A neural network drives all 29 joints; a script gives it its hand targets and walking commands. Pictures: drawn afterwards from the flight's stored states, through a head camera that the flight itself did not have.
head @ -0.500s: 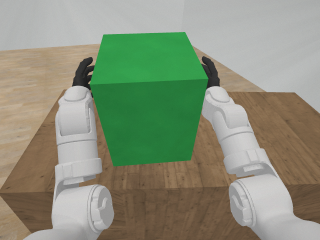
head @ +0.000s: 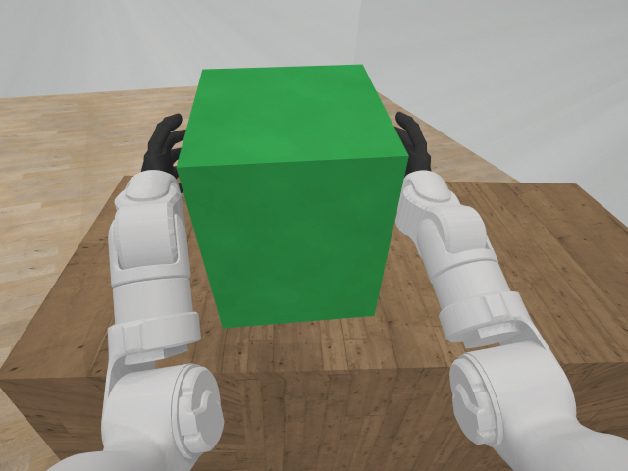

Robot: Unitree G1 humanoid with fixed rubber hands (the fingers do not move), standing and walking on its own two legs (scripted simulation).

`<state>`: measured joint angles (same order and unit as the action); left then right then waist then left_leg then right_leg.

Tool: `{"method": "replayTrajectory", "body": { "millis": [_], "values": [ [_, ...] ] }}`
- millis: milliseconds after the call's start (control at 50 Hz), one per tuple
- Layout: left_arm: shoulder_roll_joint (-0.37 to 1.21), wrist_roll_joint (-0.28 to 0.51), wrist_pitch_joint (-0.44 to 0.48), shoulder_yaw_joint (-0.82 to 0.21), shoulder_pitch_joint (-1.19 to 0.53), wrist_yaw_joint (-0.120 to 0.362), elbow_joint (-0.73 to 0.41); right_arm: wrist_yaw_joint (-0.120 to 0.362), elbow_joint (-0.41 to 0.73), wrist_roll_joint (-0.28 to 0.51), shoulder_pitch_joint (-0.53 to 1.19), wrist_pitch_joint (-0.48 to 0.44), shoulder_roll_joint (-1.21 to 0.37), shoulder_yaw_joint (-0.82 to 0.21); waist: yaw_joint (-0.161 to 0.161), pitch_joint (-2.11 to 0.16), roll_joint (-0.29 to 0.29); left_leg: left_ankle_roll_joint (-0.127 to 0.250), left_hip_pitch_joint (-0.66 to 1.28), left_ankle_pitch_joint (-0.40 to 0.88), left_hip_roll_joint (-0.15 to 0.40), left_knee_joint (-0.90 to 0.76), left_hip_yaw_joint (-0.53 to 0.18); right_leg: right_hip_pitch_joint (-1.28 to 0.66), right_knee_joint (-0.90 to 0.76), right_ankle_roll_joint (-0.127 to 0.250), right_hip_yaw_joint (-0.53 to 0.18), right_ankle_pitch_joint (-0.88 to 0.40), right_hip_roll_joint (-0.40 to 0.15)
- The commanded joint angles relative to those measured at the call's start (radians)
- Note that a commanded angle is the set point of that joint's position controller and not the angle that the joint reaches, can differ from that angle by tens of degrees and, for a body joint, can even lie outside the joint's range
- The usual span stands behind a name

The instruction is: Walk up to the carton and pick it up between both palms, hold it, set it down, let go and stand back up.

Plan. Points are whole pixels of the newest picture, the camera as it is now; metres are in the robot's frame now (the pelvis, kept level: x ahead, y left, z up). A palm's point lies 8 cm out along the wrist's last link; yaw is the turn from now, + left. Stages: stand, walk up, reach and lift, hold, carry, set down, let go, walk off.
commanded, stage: hold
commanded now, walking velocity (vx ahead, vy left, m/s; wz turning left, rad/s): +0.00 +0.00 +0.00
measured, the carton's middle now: (291, 197) +0.39 +0.01 +0.21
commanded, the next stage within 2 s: none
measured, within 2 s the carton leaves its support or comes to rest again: neither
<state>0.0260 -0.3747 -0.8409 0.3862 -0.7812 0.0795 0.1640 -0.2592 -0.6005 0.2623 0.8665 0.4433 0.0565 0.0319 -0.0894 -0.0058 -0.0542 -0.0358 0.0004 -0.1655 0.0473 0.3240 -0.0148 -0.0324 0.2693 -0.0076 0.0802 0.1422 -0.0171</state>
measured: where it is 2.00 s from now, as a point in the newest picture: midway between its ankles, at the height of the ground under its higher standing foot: outside the picture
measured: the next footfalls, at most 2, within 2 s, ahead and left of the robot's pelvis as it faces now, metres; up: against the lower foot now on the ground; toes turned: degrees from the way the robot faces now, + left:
none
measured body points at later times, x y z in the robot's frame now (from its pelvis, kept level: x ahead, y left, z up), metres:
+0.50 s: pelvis +0.00 +0.00 +0.00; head -0.07 +0.02 +0.44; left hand +0.38 +0.16 +0.25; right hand +0.38 -0.14 +0.25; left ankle +0.02 +0.14 -0.75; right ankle +0.02 -0.12 -0.75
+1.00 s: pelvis +0.00 +0.00 +0.00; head -0.07 +0.03 +0.44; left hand +0.37 +0.16 +0.25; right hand +0.38 -0.13 +0.25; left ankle +0.02 +0.14 -0.75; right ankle +0.02 -0.12 -0.75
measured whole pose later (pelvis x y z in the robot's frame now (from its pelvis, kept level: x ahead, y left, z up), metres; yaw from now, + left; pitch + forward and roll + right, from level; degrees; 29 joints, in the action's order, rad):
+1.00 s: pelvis +0.00 +0.00 +0.00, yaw +0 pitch -10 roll -1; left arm 0.04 -0.39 -0.85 0.39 -0.77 0.10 0.14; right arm -0.26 -0.57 0.25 0.84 0.46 0.05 0.03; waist -0.09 0.00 -0.04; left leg -0.03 0.02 -0.16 0.04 0.32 -0.01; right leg -0.05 0.27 -0.01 0.08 0.14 -0.02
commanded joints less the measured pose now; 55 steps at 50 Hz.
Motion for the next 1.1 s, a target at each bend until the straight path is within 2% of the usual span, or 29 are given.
{"method": "replayTrajectory", "body": {
  "millis": [0, 20, 40, 80, 120, 140, 180, 220, 240, 280, 360, 420, 460, 540, 560, 620, 700, 900, 1080],
  "values": [
    [0.520, 0.169, 0.066, -0.471, -0.612, 0.126, -0.057, 0.109, 0.278, 0.107, 0.722, -0.043, -0.579, -0.333, -0.013, -0.324, 0.091, -0.012, 0.050, 0.264, -0.102, -0.009, 0.062, -0.131, -0.007, -0.034, 0.013, -0.136, 0.102],
    [0.510, 0.151, 0.060, -0.452, -0.599, 0.131, -0.029, 0.107, 0.256, 0.100, 0.720, -0.039, -0.568, -0.321, -0.011, -0.291, 0.086, -0.009, 0.038, 0.241, -0.104, -0.018, 0.065, -0.118, -0.013, -0.035, 0.012, -0.125, 0.098],
    [0.518, 0.158, 0.063, -0.458, -0.607, 0.134, -0.068, 0.107, 0.265, 0.107, 0.710, -0.040, -0.580, -0.333, -0.006, -0.315, 0.086, -0.009, 0.034, 0.247, -0.102, -0.022, 0.065, -0.136, -0.004, -0.035, 0.014, -0.130, 0.100],
    [0.515, 0.167, 0.062, -0.468, -0.618, 0.138, -0.057, 0.105, 0.284, 0.107, 0.734, -0.042, -0.584, -0.326, -0.015, -0.317, 0.084, -0.009, 0.035, 0.239, -0.104, -0.018, 0.065, -0.132, -0.007, -0.039, 0.013, -0.135, 0.097],
    [0.516, 0.172, 0.062, -0.479, -0.610, 0.138, -0.088, 0.101, 0.308, 0.116, 0.722, -0.042, -0.586, -0.342, -0.021, -0.339, 0.079, -0.014, 0.060, 0.296, -0.107, -0.003, 0.064, -0.150, -0.001, -0.043, 0.013, -0.182, 0.103],
    [0.511, 0.169, 0.062, -0.468, -0.606, 0.138, -0.082, 0.098, 0.324, 0.120, 0.737, -0.042, -0.593, -0.354, -0.008, -0.340, 0.069, -0.006, 0.059, 0.299, -0.109, 0.001, 0.063, -0.153, -0.004, -0.045, 0.014, -0.193, 0.100],
    [0.521, 0.183, 0.065, -0.494, -0.620, 0.134, -0.119, 0.098, 0.335, 0.127, 0.729, -0.043, -0.597, -0.362, -0.017, -0.355, 0.088, -0.012, 0.070, 0.312, -0.108, 0.005, 0.061, -0.151, 0.004, -0.044, 0.015, -0.207, 0.101],
    [0.507, 0.169, 0.063, -0.472, -0.614, 0.135, -0.080, 0.098, 0.309, 0.114, 0.723, -0.037, -0.588, -0.349, -0.009, -0.306, 0.071, -0.004, 0.043, 0.251, -0.107, -0.015, 0.064, -0.130, -0.008, -0.045, 0.012, -0.151, 0.096],
    [0.501, 0.151, 0.059, -0.443, -0.608, 0.136, -0.050, 0.103, 0.286, 0.106, 0.729, -0.034, -0.586, -0.342, 0.009, -0.277, 0.065, 0.005, 0.020, 0.209, -0.104, -0.031, 0.068, -0.121, -0.014, -0.040, 0.014, -0.104, 0.096],
    [0.513, 0.152, 0.059, -0.450, -0.623, 0.138, -0.051, 0.109, 0.287, 0.095, 0.742, -0.040, -0.593, -0.329, 0.006, -0.288, 0.072, 0.005, 0.005, 0.189, -0.101, -0.040, 0.070, -0.129, -0.013, -0.032, 0.015, -0.080, 0.098],
    [0.519, 0.179, 0.070, -0.477, -0.638, 0.131, -0.069, 0.106, 0.315, 0.106, 0.755, -0.046, -0.600, -0.342, -0.013, -0.340, 0.067, 0.001, 0.048, 0.242, -0.105, -0.013, 0.068, -0.125, -0.008, -0.041, 0.012, -0.141, 0.098],
    [0.511, 0.161, 0.066, -0.459, -0.636, 0.136, -0.044, 0.103, 0.254, 0.093, 0.716, -0.030, -0.586, -0.321, -0.017, -0.288, 0.084, -0.002, 0.017, 0.182, -0.102, -0.035, 0.068, -0.116, -0.013, -0.037, 0.010, -0.089, 0.092],
    [0.509, 0.154, 0.060, -0.447, -0.611, 0.141, -0.027, 0.105, 0.262, 0.086, 0.722, -0.035, -0.585, -0.321, -0.005, -0.281, 0.073, 0.003, 0.007, 0.182, -0.102, -0.040, 0.071, -0.123, -0.015, -0.035, 0.008, -0.092, 0.093],
    [0.515, 0.171, 0.067, -0.464, -0.642, 0.140, -0.054, 0.104, 0.275, 0.096, 0.741, -0.040, -0.596, -0.324, -0.014, -0.332, 0.083, -0.003, 0.030, 0.221, -0.106, -0.018, 0.068, -0.132, -0.006, -0.039, 0.010, -0.131, 0.094],
    [0.522, 0.183, 0.071, -0.477, -0.652, 0.137, -0.062, 0.104, 0.312, 0.103, 0.769, -0.048, -0.605, -0.333, -0.012, -0.359, 0.084, -0.004, 0.038, 0.234, -0.109, -0.008, 0.065, -0.133, -0.005, -0.042, 0.013, -0.139, 0.095],
    [0.497, 0.152, 0.061, -0.451, -0.599, 0.147, -0.071, 0.094, 0.304, 0.109, 0.706, -0.035, -0.591, -0.345, -0.007, -0.331, 0.076, -0.003, 0.020, 0.218, -0.110, -0.021, 0.073, -0.161, -0.006, -0.046, 0.013, -0.160, 0.093],
    [0.498, 0.145, 0.054, -0.449, -0.606, 0.159, -0.069, 0.099, 0.313, 0.103, 0.718, -0.034, -0.588, -0.338, -0.006, -0.303, 0.073, 0.000, 0.002, 0.201, -0.108, -0.034, 0.076, -0.158, -0.008, -0.041, 0.015, -0.131, 0.095],
    [0.513, 0.149, 0.054, -0.460, -0.603, 0.155, -0.067, 0.108, 0.309, 0.089, 0.716, -0.038, -0.581, -0.328, -0.009, -0.299, 0.081, -0.002, -0.005, 0.186, -0.100, -0.042, 0.080, -0.148, -0.007, -0.030, 0.014, -0.092, 0.100],
    [0.505, 0.149, 0.051, -0.463, -0.591, 0.159, -0.085, 0.103, 0.324, 0.095, 0.705, -0.039, -0.581, -0.339, -0.013, -0.312, 0.080, -0.005, 0.014, 0.222, -0.104, -0.029, 0.078, -0.161, -0.005, -0.035, 0.016, -0.135, 0.098]
  ]
}}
